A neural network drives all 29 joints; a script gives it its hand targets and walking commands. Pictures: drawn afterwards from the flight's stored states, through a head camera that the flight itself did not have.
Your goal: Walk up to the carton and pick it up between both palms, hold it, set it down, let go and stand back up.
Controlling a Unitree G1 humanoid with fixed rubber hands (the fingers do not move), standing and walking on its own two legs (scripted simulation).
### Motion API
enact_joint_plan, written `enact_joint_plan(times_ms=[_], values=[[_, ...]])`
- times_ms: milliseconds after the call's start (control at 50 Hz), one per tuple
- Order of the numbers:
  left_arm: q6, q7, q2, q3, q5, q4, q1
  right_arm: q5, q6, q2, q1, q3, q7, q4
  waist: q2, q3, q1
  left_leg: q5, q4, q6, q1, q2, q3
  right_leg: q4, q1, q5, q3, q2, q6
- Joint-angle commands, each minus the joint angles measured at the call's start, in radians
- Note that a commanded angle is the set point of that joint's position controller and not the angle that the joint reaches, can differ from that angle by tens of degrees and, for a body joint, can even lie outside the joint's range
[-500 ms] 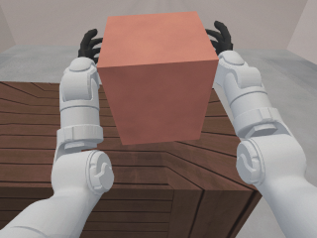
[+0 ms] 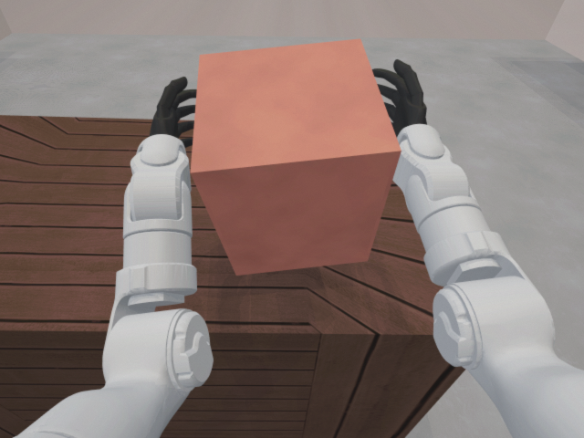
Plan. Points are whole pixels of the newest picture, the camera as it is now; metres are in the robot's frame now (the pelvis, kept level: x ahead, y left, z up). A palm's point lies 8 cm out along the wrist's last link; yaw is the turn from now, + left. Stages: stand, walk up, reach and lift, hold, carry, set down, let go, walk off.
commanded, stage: set down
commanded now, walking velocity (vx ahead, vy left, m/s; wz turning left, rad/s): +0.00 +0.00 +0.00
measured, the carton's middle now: (292, 168) +0.43 +0.02 +0.18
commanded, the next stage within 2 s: none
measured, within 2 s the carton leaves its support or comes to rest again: neither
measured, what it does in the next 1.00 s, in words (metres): stands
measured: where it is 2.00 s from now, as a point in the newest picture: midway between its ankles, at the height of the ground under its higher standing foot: outside the picture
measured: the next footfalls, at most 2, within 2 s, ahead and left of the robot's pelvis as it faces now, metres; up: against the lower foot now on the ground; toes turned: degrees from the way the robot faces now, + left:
none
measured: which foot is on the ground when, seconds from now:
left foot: down 0.00-1.00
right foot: down 0.00-1.00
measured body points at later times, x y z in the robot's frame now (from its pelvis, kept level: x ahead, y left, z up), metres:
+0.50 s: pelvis +0.01 +0.00 +0.00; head -0.02 +0.02 +0.45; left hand +0.42 +0.17 +0.22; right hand +0.44 -0.13 +0.23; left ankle +0.03 +0.14 -0.75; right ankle +0.01 -0.12 -0.75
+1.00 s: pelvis +0.01 +0.00 +0.00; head -0.01 +0.02 +0.45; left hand +0.42 +0.18 +0.20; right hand +0.46 -0.13 +0.21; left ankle +0.03 +0.14 -0.75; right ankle +0.01 -0.12 -0.75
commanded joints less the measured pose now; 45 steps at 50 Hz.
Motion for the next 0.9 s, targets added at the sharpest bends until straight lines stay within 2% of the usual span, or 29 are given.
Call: enact_joint_plan(times_ms=[0, 40, 100, 120, 140, 160, 180, 200, 220, 240, 260, 280, 300, 360, 400, 420, 440, 480, 560, 580, 620, 660, 680, 700, 720, 780, 800, 860, 880], values=[[-0.084, -0.092, -0.494, -0.347, -0.124, -0.119, -0.598, 0.048, -0.057, 0.483, -0.637, 0.252, 0.149, -0.196, 0.029, -0.453, 0.078, 0.370, -0.041, 0.009, 0.298, -0.065, 0.076, -0.084, 0.153, 0.143, -0.094, 0.065, 0.022], [-0.084, -0.086, -0.486, -0.340, -0.132, -0.137, -0.602, 0.049, -0.061, 0.497, -0.650, 0.254, 0.158, -0.196, 0.007, -0.460, 0.096, 0.363, -0.042, 0.017, 0.295, -0.060, 0.077, -0.085, 0.144, 0.138, -0.094, 0.063, 0.022], [-0.077, -0.088, -0.459, -0.281, -0.094, -0.066, -0.591, -0.004, -0.054, 0.447, -0.600, 0.173, 0.175, -0.097, 0.013, -0.348, 0.089, 0.240, -0.079, 0.024, 0.245, -0.060, 0.085, -0.097, 0.103, 0.042, -0.095, 0.051, 0.024], [-0.072, -0.094, -0.466, -0.274, -0.098, -0.064, -0.592, 0.011, -0.061, 0.463, -0.636, 0.188, 0.178, -0.137, 0.010, -0.373, 0.101, 0.252, -0.071, 0.028, 0.246, -0.062, 0.089, -0.086, 0.107, 0.057, -0.093, 0.054, 0.025], [-0.066, -0.092, -0.479, -0.276, -0.092, -0.024, -0.565, 0.004, -0.059, 0.424, -0.648, 0.156, 0.184, -0.128, 0.032, -0.347, 0.091, 0.203, -0.089, 0.021, 0.237, -0.055, 0.077, -0.097, 0.085, 0.009, -0.093, 0.057, 0.013], [-0.074, -0.084, -0.476, -0.271, -0.087, -0.055, -0.593, 0.004, -0.067, 0.437, -0.638, 0.150, 0.190, -0.110, 0.040, -0.380, 0.110, 0.224, -0.087, 0.020, 0.237, -0.055, 0.083, -0.092, 0.083, 0.028, -0.095, 0.053, 0.012], [-0.073, -0.081, -0.468, -0.270, -0.092, -0.051, -0.592, -0.012, -0.066, 0.431, -0.635, 0.159, 0.191, -0.116, 0.014, -0.393, 0.105, 0.238, -0.076, 0.019, 0.254, -0.051, 0.086, -0.087, 0.091, 0.050, -0.108, 0.062, 0.017], [-0.084, -0.077, -0.465, -0.274, -0.097, -0.063, -0.603, -0.008, -0.073, 0.439, -0.630, 0.159, 0.196, -0.105, 0.019, -0.396, 0.112, 0.250, -0.086, 0.018, 0.242, -0.052, 0.087, -0.094, 0.088, 0.048, -0.104, 0.058, 0.017], [-0.090, -0.073, -0.494, -0.298, -0.100, -0.068, -0.621, -0.018, -0.079, 0.435, -0.642, 0.139, 0.202, -0.094, 0.042, -0.403, 0.088, 0.207, -0.088, 0.010, 0.247, -0.049, 0.061, -0.095, 0.065, 0.017, -0.104, 0.055, 0.009], [-0.095, -0.063, -0.488, -0.301, -0.106, -0.069, -0.626, -0.013, -0.088, 0.430, -0.655, 0.146, 0.205, -0.091, 0.063, -0.415, 0.103, 0.230, -0.080, 0.005, 0.246, -0.050, 0.075, -0.091, 0.054, 0.035, -0.109, 0.060, 0.005], [-0.094, -0.060, -0.469, -0.272, -0.097, -0.043, -0.626, -0.027, -0.087, 0.419, -0.651, 0.134, 0.211, -0.095, 0.033, -0.397, 0.110, 0.218, -0.077, 0.014, 0.240, -0.049, 0.077, -0.083, 0.052, 0.030, -0.109, 0.058, 0.011], [-0.096, -0.060, -0.485, -0.284, -0.094, -0.040, -0.610, -0.032, -0.090, 0.427, -0.652, 0.125, 0.212, -0.104, 0.043, -0.400, 0.103, 0.201, -0.082, 0.011, 0.235, -0.051, 0.071, -0.092, 0.047, 0.020, -0.110, 0.060, 0.009], [-0.095, -0.048, -0.479, -0.281, -0.098, -0.035, -0.602, -0.018, -0.091, 0.408, -0.678, 0.130, 0.219, -0.086, 0.058, -0.400, 0.120, 0.220, -0.086, 0.009, 0.240, -0.046, 0.073, -0.090, 0.039, 0.020, -0.112, 0.062, 0.005], [-0.098, -0.047, -0.478, -0.263, -0.094, 0.007, -0.584, -0.044, -0.086, 0.400, -0.646, 0.113, 0.227, -0.062, 0.018, -0.350, 0.123, 0.159, -0.097, 0.021, 0.209, -0.044, 0.068, -0.093, 0.024, -0.006, -0.103, 0.052, 0.010], [-0.102, -0.041, -0.477, -0.259, -0.088, 0.002, -0.585, -0.043, -0.090, 0.412, -0.644, 0.113, 0.230, -0.062, 0.028, -0.372, 0.123, 0.174, -0.093, 0.016, 0.210, -0.044, 0.067, -0.092, 0.039, 0.003, -0.104, 0.055, 0.007], [-0.103, -0.034, -0.472, -0.256, -0.087, -0.016, -0.573, -0.025, -0.093, 0.404, -0.642, 0.132, 0.235, -0.061, 0.043, -0.380, 0.150, 0.218, -0.091, 0.014, 0.224, -0.045, 0.076, -0.090, 0.026, 0.023, -0.100, 0.059, 0.005], [-0.110, -0.027, -0.486, -0.273, -0.103, -0.050, -0.588, -0.016, -0.098, 0.417, -0.652, 0.143, 0.236, -0.080, 0.055, -0.420, 0.151, 0.257, -0.069, 0.009, 0.246, -0.047, 0.067, -0.082, 0.028, 0.050, -0.102, 0.060, 0.006], [-0.121, -0.019, -0.500, -0.299, -0.127, -0.072, -0.606, -0.003, -0.108, 0.420, -0.691, 0.183, 0.232, -0.141, 0.031, -0.489, 0.156, 0.360, -0.047, 0.006, 0.278, -0.042, 0.071, -0.080, 0.043, 0.119, -0.111, 0.070, 0.008], [-0.127, -0.011, -0.510, -0.304, -0.108, -0.093, -0.575, -0.003, -0.106, 0.412, -0.627, 0.158, 0.233, -0.053, 0.075, -0.460, 0.143, 0.436, -0.032, -0.012, 0.302, -0.043, 0.072, -0.086, 0.048, 0.154, -0.108, 0.076, 0.002], [-0.131, -0.011, -0.521, -0.319, -0.120, -0.078, -0.591, -0.014, -0.113, 0.399, -0.645, 0.141, 0.234, -0.075, 0.061, -0.482, 0.122, 0.413, -0.028, -0.012, 0.311, -0.037, 0.065, -0.086, 0.031, 0.133, -0.114, 0.073, 0.000], [-0.116, -0.012, -0.527, -0.310, -0.105, -0.048, -0.548, -0.021, -0.095, 0.374, -0.618, 0.130, 0.238, -0.045, 0.080, -0.420, 0.117, 0.393, -0.031, -0.014, 0.297, -0.037, 0.059, -0.093, 0.007, 0.099, -0.113, 0.075, -0.003], [-0.112, -0.007, -0.523, -0.284, -0.085, -0.076, -0.543, -0.009, -0.099, 0.384, -0.591, 0.145, 0.244, -0.026, 0.068, -0.405, 0.143, 0.411, -0.035, -0.012, 0.296, -0.035, 0.064, -0.087, 0.024, 0.122, -0.112, 0.075, -0.004], [-0.107, -0.008, -0.521, -0.277, -0.086, -0.043, -0.521, -0.018, -0.096, 0.380, -0.607, 0.137, 0.245, -0.046, 0.049, -0.403, 0.138, 0.400, -0.039, -0.006, 0.294, -0.031, 0.063, -0.090, 0.031, 0.118, -0.116, 0.073, 0.001], [-0.108, -0.007, -0.518, -0.291, -0.098, -0.074, -0.522, 0.001, -0.103, 0.376, -0.603, 0.153, 0.243, -0.043, 0.081, -0.414, 0.146, 0.446, -0.028, -0.013, 0.291, -0.037, 0.070, -0.085, 0.047, 0.150, -0.109, 0.075, -0.002], [-0.115, -0.003, -0.515, -0.277, -0.094, -0.091, -0.542, -0.004, -0.101, 0.389, -0.620, 0.165, 0.244, -0.059, 0.057, -0.448, 0.158, 0.456, -0.025, -0.012, 0.296, -0.034, 0.073, -0.083, 0.040, 0.160, -0.110, 0.077, 0.004], [-0.117, 0.005, -0.502, -0.262, -0.093, -0.073, -0.537, -0.016, -0.100, 0.371, -0.606, 0.146, 0.251, -0.045, 0.055, -0.432, 0.153, 0.431, -0.033, -0.009, 0.291, -0.032, 0.069, -0.087, 0.008, 0.128, -0.103, 0.072, -0.005], [-0.118, 0.003, -0.509, -0.259, -0.082, -0.065, -0.534, -0.026, -0.093, 0.370, -0.596, 0.127, 0.258, 0.009, 0.068, -0.386, 0.160, 0.406, -0.038, -0.004, 0.282, -0.030, 0.069, -0.094, -0.008, 0.084, -0.101, 0.069, -0.009], [-0.122, 0.008, -0.509, -0.258, -0.082, -0.050, -0.547, -0.045, -0.101, 0.360, -0.609, 0.098, 0.271, -0.009, 0.073, -0.414, 0.160, 0.357, -0.046, -0.006, 0.261, -0.032, 0.070, -0.096, -0.012, 0.060, -0.100, 0.066, -0.013], [-0.128, 0.012, -0.521, -0.276, -0.090, -0.070, -0.551, -0.034, -0.107, 0.373, -0.618, 0.112, 0.272, -0.009, 0.068, -0.437, 0.154, 0.404, -0.037, -0.012, 0.273, -0.030, 0.065, -0.087, -0.009, 0.099, -0.106, 0.074, -0.009]])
